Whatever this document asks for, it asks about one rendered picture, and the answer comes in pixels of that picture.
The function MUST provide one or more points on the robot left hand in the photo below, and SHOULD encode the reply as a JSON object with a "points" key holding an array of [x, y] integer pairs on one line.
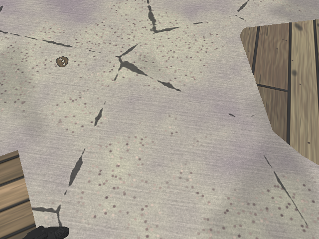
{"points": [[53, 232]]}

